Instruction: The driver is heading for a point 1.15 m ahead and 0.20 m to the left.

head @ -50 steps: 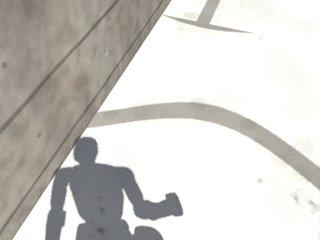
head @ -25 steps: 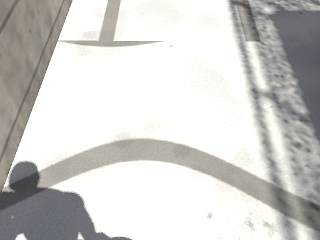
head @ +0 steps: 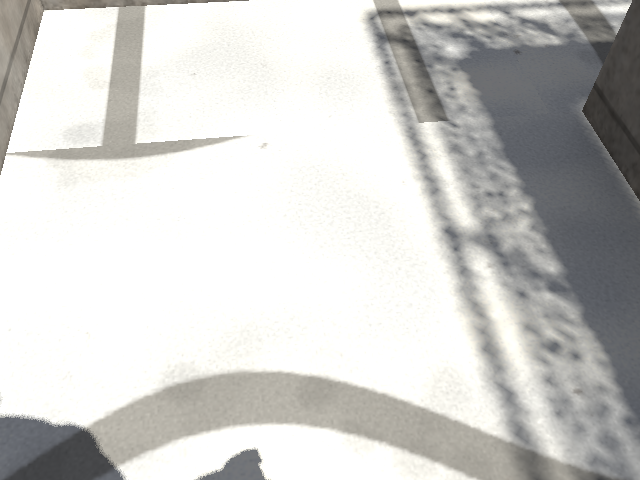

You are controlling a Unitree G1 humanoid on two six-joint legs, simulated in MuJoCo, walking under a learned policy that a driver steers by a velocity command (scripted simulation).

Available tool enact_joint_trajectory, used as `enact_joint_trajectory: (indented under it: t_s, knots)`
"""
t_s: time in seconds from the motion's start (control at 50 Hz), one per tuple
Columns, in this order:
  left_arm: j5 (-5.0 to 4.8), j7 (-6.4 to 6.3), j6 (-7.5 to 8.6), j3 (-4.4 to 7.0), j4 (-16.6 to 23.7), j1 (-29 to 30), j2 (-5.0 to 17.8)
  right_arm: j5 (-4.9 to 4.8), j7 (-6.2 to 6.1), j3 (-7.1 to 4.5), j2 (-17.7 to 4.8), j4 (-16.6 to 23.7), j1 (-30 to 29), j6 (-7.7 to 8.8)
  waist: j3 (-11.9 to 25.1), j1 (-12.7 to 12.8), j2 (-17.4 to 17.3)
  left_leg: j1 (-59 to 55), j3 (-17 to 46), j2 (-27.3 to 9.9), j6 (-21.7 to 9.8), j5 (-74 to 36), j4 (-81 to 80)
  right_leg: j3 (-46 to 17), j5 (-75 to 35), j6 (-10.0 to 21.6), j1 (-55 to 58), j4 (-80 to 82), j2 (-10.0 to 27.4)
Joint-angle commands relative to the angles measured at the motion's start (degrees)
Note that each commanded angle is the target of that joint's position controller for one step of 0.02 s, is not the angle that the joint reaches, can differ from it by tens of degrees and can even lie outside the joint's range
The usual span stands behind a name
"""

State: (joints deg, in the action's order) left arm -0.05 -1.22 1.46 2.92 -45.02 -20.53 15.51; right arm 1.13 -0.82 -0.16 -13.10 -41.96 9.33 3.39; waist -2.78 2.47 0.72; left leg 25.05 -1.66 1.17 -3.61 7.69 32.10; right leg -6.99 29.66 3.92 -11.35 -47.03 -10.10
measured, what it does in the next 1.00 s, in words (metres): walks ahead, turning left: right foot, then left foot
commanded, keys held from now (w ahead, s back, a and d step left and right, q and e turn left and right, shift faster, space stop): no key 0.02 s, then w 0.36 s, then w+q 0.54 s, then w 0.08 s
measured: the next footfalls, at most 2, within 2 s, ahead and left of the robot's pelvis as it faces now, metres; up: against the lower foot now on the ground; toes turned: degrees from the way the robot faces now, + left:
right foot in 0.34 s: +0.08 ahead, -0.10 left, +0.00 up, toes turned +1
left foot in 0.80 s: +0.37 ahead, +0.15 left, +0.00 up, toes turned +15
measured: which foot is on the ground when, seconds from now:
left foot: down 0.00-0.34, up 0.36-0.78, down 0.80-1.00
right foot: up 0.00-0.32, down 0.34-0.82, up 0.84-1.00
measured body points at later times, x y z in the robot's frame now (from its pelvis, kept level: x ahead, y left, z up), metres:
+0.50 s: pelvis +0.09 -0.01 +0.03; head +0.08 -0.03 +0.48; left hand +0.06 +0.26 -0.10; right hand +0.22 -0.26 -0.10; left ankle +0.14 +0.12 -0.66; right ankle +0.04 -0.10 -0.72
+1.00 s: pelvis +0.33 +0.09 +0.02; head +0.36 +0.11 +0.46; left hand +0.35 +0.37 -0.11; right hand +0.48 -0.15 -0.11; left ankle +0.33 +0.14 -0.72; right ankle +0.38 -0.07 -0.64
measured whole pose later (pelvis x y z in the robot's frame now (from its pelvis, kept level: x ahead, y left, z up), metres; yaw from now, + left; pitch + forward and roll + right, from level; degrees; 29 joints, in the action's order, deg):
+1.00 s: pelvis +0.33 +0.09 +0.02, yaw +17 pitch +1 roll +0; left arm 2.4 0.8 3.8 1.8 -46.8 -13.4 14.3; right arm 0.4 0.8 -3.6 -15.2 -48.3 16.5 2.0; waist -2.7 0.6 1.4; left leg 12.7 -0.3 7.5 -7.1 10.4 22.7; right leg -1.4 16.6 0.1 -31.3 -64.9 6.6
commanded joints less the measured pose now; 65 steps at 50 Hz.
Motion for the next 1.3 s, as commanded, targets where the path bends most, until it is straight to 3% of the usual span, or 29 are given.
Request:
enact_joint_trajectory:
  t_s: [0.02,0.04,0.06,0.1,0.18,0.24,0.32,0.34,0.36,0.38,0.42,0.46,0.6,0.7,0.74,0.78,0.8,0.82,0.84,0.86,0.88,0.9,0.92,0.96,1.0,1.1,1.2,1.24,1.3]
  knots:
    - [1.39,-0.09,-0.93,1.3,1.2,-6.1,6.0,-1.4,-0.02,-1.54,-5.5,1.9,7.5,-0.23,12.7,-1.6,-4.7,-21.6,24.7,-21.6,-14.1,-38.2,-9.7,-1.9,4.0,-2.4,-12.1,-20.0,3.2]
    - [1.82,0.27,-1.45,1.01,1.3,-4.6,5.3,-0.84,0.08,-1.43,-4.9,1.9,5.3,-0.84,9.8,-0.9,-4.2,-17.6,21.5,-18.2,-11.2,-19.7,-13.4,-0.7,1.8,-2.5,-12.6,-17.4,5.0]
    - [2.15,0.87,-2.13,0.96,1.5,-3.3,5.4,-0.58,0.04,-1.79,-5.8,1.5,4.7,-1.46,7.1,-0.8,-6.6,-14.1,19.3,-15.4,-9.2,-2.8,-17.6,0.9,0.0,-2.7,-12.5,-14.8,6.2]
    - [2.44,1.93,-2.96,0.67,0.9,-3.9,4.9,-0.08,0.21,-2.5,-7.4,0.8,3.8,-2.32,5.1,-0.1,-10.0,-8.7,16.6,-11.6,-7.1,15.6,-22.6,4.7,-3.6,-2.8,-9.8,-11.3,6.5]
    - [2.26,2.43,-2.05,-0.39,0.4,-1.5,2.8,-0.52,0.65,-3.57,-8.8,-0.9,5.5,-2.06,3.5,-0.7,-8.6,-6.3,15.4,-11.5,-7.4,21.0,-26.1,7.8,-5.0,-1.8,-6.6,0.2,8.0]
    - [1.98,2.2,-1.17,-0.52,0.1,-0.8,3.2,-0.67,1.01,-4.27,-9.8,-1.8,6.1,-2.32,3.6,-1.0,-9.2,-5.0,15.1,-12.0,-7.5,24.8,-26.3,9.5,-4.6,-0.4,-2.5,7.6,7.7]
    - [1.88,1.42,0.0,-0.66,-3.5,-8.1,2.8,-1.32,0.92,-4.73,-9.2,-1.7,3.1,-3.43,0.2,3.1,-5.1,5.7,11.3,-8.7,-4.1,32.2,-19.7,11.3,-8.7,2.8,11.2,24.8,6.8]
    - [2.3,0.86,0.59,-0.33,-4.7,-12.0,4.8,-1.08,1.08,-3.96,-5.9,0.0,0.0,-3.24,-1.3,4.8,2.8,14.0,7.1,-5.3,-2.1,29.6,-7.8,0.0,0.8,4.9,15.7,32.7,14.5]
    - [1.95,0.5,0.78,0.34,-3.6,-11.6,8.4,-1.33,1.52,-2.4,-0.1,2.0,-0.6,-2.51,0.0,3.8,14.0,20.7,-1.6,1.9,0.3,23.0,9.7,-22.6,17.7,8.0,17.2,42.1,29.9]
    - [1.9,0.02,0.68,1.23,-3.5,-8.1,10.2,0.28,1.82,-3.47,-5.2,2.7,-3.0,-2.16,-6.7,2.4,8.5,23.7,2.7,0.1,0.1,14.6,14.5,-29.6,21.6,11.2,7.6,46.3,33.2]
    - [1.28,0.22,1.94,0.98,-2.7,-2.3,8.2,-0.01,2.97,-4.25,-7.0,0.6,0.7,-1.48,-5.8,-1.9,5.0,20.2,6.7,-1.3,0.6,7.3,17.2,-19.0,10.5,8.0,6.8,45.5,27.4]
    - [0.93,0.1,3.31,0.68,-3.1,-2.4,6.8,0.54,3.36,-4.61,-7.3,-1.7,3.3,-1.54,-2.5,-2.2,4.4,17.9,5.8,-0.4,1.7,3.5,21.1,-8.4,-2.1,5.4,9.5,44.3,23.2]
    - [1.52,0.31,4.18,0.34,-6.6,-8.3,4.5,0.91,3.97,-3.39,-4.0,1.4,-6.8,-2.31,-4.2,1.8,4.6,20.9,2.7,-2.9,3.4,-2.7,16.9,4.8,-23.4,5.1,13.1,41.6,22.9]
    - [1.68,0.01,4.06,0.51,-8.6,-9.4,5.8,1.0,5.11,-2.48,-3.6,4.7,-12.7,-2.22,-5.9,2.7,5.9,14.2,-4.0,-2.9,-0.3,-0.3,5.8,10.9,-37.5,3.8,15.0,37.7,24.4]
    - [1.51,-0.16,3.84,0.69,-9.0,-8.3,7.1,1.12,4.84,-2.73,-4.1,4.4,-9.8,-2.15,-3.7,0.6,6.5,6.3,-7.1,0.2,-3.0,3.6,3.4,13.9,-57.4,2.9,15.6,30.6,24.5]
    - [1.33,-0.41,3.18,1.1,-9.2,-7.4,9.0,1.36,3.94,-4.08,-6.3,0.7,3.2,-1.54,4.6,-5.7,6.0,-10.3,-8.3,5.0,-6.2,5.2,0.4,17.2,-71.9,1.5,13.4,11.8,23.9]
    - [1.32,-0.44,3.2,0.89,-8.4,-6.9,8.6,1.92,3.18,-5.48,-9.3,-2.4,12.9,-1.15,10.5,-9.8,3.5,-25.4,-2.9,2.7,-8.4,6.0,-1.1,17.9,-61.6,0.2,3.6,-2.1,22.6]
    - [0.21,0.5,3.69,-0.42,-4.5,-7.4,3.0,2.07,2.11,-7.45,-16.3,-2.5,18.0,-1.19,18.1,-10.2,-9.4,-42.5,24.7,-14.9,-15.3,16.9,-5.1,18.8,-27.9,-2.7,-17.4,-24.6,15.9]
    - [0.62,1.07,4.49,0.4,-2.4,-4.2,5.3,0.11,2.0,-7.56,-17.5,-2.1,17.2,-1.65,22.6,-9.3,-10.6,-44.7,48.3,-22.6,-19.3,10.2,-15.6,8.1,-1.3,-3.1,-26.3,-34.6,8.5]
    - [0.89,1.34,4.76,0.74,-0.7,2.3,6.4,-0.43,1.69,-7.41,-16.6,-3.2,14.4,-1.95,14.1,-8.7,-5.7,-39.7,38.2,-19.4,-17.3,7.4,-15.6,3.6,-6.7,-2.3,-31.3,-35.1,12.4]
    - [0.67,1.49,5.39,0.17,-0.1,3.3,5.3,-0.53,1.35,-6.64,-13.4,-3.2,11.5,-1.89,7.5,-6.6,-3.2,-30.8,30.4,-17.6,-15.6,0.6,-16.0,4.6,-11.5,-2.0,-30.5,-30.8,14.6]
    - [1.14,1.47,5.28,0.16,-0.4,3.0,4.7,-0.51,1.27,-5.99,-11.2,-2.9,8.6,-1.73,4.2,-4.1,-0.7,-24.0,25.3,-14.4,-13.4,-3.9,-17.1,4.7,-12.9,-2.1,-27.4,-25.9,16.2]
    - [2.09,1.47,4.31,0.12,-0.5,1.7,4.4,-0.88,1.19,-5.49,-9.8,-2.6,6.6,-1.55,2.8,-1.9,-1.2,-18.6,21.3,-11.6,-12.3,-7.7,-18.1,4.6,-12.7,-2.8,-23.9,-23.0,17.0]
    - [2.9,1.99,2.17,-0.04,-1.2,-0.8,3.3,-0.96,1.35,-4.83,-8.2,-2.5,6.0,-0.52,3.7,-0.1,-2.4,-14.9,17.0,-9.6,-12.4,-12.3,-19.5,5.6,-12.6,-3.8,-20.2,-19.8,17.2]
    - [2.92,2.33,1.11,-0.09,-0.4,1.4,2.7,-1.05,1.47,-4.82,-8.7,-3.6,7.9,0.33,2.4,-0.2,-2.7,-13.3,14.6,-8.6,-12.2,-13.0,-21.7,6.8,-15.8,-4.7,-21.7,-15.5,17.4]
    - [2.11,2.96,1.11,-0.44,2.6,12.8,2.3,-1.07,1.61,-4.38,-8.5,-5.8,13.1,1.08,-0.6,-3.9,-3.9,-18.5,10.2,-7.4,-8.5,-17.9,-23.7,8.6,-29.2,-4.5,-26.4,0.1,17.2]
    - [1.24,3.67,1.48,-0.9,5.0,20.8,2.2,-0.07,0.8,-3.83,-8.5,-7.8,16.6,1.64,-2.4,-6.5,-3.4,-27.2,6.7,-10.4,-6.7,-22.0,-24.7,10.0,-33.0,-1.3,-26.9,9.8,15.0]
    - [1.26,3.95,1.63,-0.79,5.5,21.3,2.5,0.39,0.11,-3.71,-8.8,-8.5,16.4,1.58,-3.0,-5.8,-3.0,-30.6,5.2,-12.1,-6.3,-26.4,-23.5,10.0,-29.9,0.4,-25.6,12.6,13.4]
    - [1.36,3.25,1.63,0.02,3.4,13.8,3.9,1.05,-0.75,-3.72,-10.3,-9.0,14.3,1.44,1.3,-1.9,-4.5,-33.7,1.4,-12.5,-4.3,-51.6,-11.8,12.6,-21.3,3.7,-14.6,14.5,7.5]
